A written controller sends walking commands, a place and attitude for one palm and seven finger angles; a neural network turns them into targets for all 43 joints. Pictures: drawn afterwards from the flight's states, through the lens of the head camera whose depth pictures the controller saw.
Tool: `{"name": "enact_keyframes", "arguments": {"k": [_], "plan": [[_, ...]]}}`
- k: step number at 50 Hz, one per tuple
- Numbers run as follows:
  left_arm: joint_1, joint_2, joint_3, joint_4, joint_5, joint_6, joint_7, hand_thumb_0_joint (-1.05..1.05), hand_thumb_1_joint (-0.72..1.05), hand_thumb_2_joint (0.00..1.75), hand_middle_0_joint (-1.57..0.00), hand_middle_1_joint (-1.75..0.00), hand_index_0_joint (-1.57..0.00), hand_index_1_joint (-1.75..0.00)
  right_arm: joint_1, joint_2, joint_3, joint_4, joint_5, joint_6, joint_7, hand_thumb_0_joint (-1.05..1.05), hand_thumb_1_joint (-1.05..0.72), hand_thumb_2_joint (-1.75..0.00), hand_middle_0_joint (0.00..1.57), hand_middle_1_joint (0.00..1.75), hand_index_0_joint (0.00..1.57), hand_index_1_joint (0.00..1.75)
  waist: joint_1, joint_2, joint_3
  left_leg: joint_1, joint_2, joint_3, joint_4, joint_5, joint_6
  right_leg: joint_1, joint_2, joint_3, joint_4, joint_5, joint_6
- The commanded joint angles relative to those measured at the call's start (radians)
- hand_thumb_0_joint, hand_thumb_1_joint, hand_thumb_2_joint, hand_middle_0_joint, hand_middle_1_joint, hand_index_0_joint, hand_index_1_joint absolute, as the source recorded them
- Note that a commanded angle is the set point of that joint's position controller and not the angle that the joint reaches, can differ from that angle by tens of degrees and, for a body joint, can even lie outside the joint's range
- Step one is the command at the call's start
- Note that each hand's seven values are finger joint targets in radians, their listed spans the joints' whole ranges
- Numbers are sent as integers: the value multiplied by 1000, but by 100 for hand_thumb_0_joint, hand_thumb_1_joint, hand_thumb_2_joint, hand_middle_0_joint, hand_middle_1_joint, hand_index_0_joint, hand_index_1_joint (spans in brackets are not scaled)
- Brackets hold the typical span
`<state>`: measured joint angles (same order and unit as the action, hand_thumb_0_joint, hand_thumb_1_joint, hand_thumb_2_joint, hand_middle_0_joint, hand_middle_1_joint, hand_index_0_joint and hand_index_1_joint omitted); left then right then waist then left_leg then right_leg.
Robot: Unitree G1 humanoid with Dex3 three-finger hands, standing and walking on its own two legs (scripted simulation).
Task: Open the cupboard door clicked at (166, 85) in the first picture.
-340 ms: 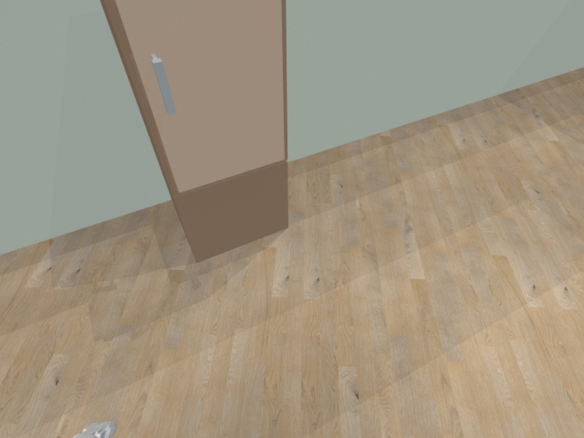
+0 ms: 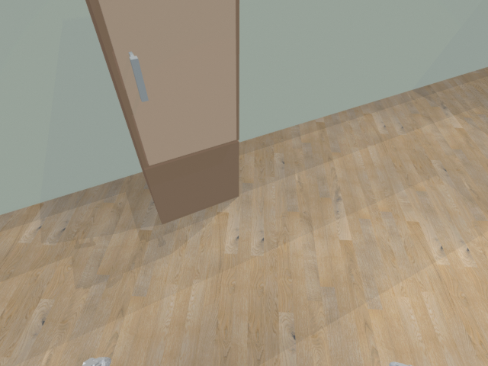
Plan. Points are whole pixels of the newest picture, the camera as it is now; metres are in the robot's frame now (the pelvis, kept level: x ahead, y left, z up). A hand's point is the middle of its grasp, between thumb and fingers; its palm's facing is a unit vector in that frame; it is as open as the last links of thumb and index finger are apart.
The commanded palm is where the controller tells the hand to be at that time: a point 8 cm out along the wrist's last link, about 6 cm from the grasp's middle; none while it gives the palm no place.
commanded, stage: stand and wait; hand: left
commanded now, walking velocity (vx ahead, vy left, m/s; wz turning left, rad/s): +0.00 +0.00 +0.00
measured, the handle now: (137, 76) +0.88 +0.38 +0.03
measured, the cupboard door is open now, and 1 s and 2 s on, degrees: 0 0 0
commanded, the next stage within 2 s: look at it before walking up in 0.48 s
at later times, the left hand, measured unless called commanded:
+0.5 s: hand out of the picture +0.05 +0.25 -0.15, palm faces -0.02 -0.94 -0.34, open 7.4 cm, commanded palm none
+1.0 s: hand out of the picture +0.05 +0.25 -0.15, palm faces -0.02 -0.94 -0.33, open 7.4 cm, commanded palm none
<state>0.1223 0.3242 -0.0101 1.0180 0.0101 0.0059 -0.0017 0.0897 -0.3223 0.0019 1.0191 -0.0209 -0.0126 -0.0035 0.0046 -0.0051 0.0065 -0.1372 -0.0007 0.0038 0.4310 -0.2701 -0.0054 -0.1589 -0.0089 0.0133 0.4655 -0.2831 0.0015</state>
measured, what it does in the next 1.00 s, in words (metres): stands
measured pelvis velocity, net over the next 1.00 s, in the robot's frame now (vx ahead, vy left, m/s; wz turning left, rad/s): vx -0.03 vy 0.00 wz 0.00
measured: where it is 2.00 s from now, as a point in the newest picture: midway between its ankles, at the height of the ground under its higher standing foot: outside the picture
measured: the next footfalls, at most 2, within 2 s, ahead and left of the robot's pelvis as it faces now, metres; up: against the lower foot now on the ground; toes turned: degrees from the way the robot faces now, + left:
none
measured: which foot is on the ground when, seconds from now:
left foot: down 0.00-1.00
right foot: down 0.00-1.00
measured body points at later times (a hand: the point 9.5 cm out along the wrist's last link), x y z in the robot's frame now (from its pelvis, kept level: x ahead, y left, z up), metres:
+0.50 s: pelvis -0.02 +0.00 +0.00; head -0.02 +0.00 +0.45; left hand +0.05 +0.30 -0.13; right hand +0.05 -0.30 -0.13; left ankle -0.02 +0.12 -0.74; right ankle -0.02 -0.12 -0.74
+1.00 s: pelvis -0.03 +0.00 +0.01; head -0.03 +0.00 +0.46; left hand +0.05 +0.30 -0.13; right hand +0.05 -0.29 -0.13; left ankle -0.02 +0.12 -0.74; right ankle -0.02 -0.12 -0.74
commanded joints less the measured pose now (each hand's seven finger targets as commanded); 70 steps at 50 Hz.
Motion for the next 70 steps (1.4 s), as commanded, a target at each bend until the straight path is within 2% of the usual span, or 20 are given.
{"name": "enact_keyframes", "arguments": {"k": [1, 20, 35, 49, 61, 62, 65, 68, 70], "plan": [[-39, 218, 51, -63, 0, -29, 19, 0, 90, 90, -20, -30, -20, -30, -45, -206, -45, -50, 6, -21, -20, 0, -90, -90, 20, 30, 20, 30, -3, -3, -67, 25, 110, -74, -54, 293, 39, 24, -108, 83, -71, 319, -41], [-29, 222, 43, -3, -1, -30, 13, 0, 90, 90, -20, -30, -20, -30, -20, -215, -36, 19, 11, -20, -14, 0, -90, -90, 20, 30, 20, 30, 0, -2, -21, 4, 115, -92, -114, 167, 35, 7, -110, 99, -142, 164, -37], [-31, 219, 43, 3, 2, -31, 13, 0, 90, 90, -20, -30, -20, -30, -14, -216, -37, 31, 11, -23, -11, 0, -90, -90, 20, 30, 20, 30, -1, -1, -14, 1, 117, -100, -131, 151, 35, -6, -108, 98, -156, 132, -31], [-22, 219, 44, 7, 2, -31, 13, 0, 90, 90, -20, -30, -20, -30, -16, -218, -35, 34, 13, -24, -11, 0, -90, -90, 20, 30, 20, 30, 0, 12, -24, 7, 121, -104, -138, 169, 35, 9, -107, 93, -156, 156, -28], [-25, 224, 43, 11, 2, -32, 12, 0, 90, 90, -20, -30, -20, -30, -15, -224, -36, 36, 13, -24, -13, 0, -90, -90, 20, 30, 20, 30, -3, -3, -23, 27, 124, -98, -134, 190, 33, 1, -105, 102, -156, 192, -30], [-26, 219, 45, 6, 2, -26, 11, 0, 90, 90, -20, -30, -20, -30, -8, -221, -38, 34, 11, -22, -16, 0, -90, -90, 20, 30, 20, 30, -5, 9, -18, 31, 127, -85, -123, 189, 31, -12, -102, 105, -146, 208, -31], [36, 111, 35, 0, 2, 6, 16, 0, 90, 90, -20, -30, -20, -30, 60, -103, -25, 28, 10, -2, -22, 0, -90, -90, 20, 30, 20, 30, -10, 2, -28, 34, 137, -35, -62, 205, 14, -58, -92, 120, -74, 284, -19], [62, 111, 47, -38, 6, 23, 12, 0, 90, 90, -20, -30, -20, -30, 75, -122, -45, -10, 9, 12, -29, 0, -90, -90, 20, 30, 20, 30, -9, 29, -31, 32, 171, -26, -29, 209, 28, -121, -62, 119, 18, 303, -19], [71, 103, 55, -66, 9, 30, 7, 0, 90, 90, -20, -30, -20, -30, 65, -131, -60, -43, 7, 19, -31, 0, -90, -90, 20, 30, 20, 30, -6, 50, -7, 2, 202, -39, -27, 155, 46, -174, -35, 111, 84, 255, -14]]}}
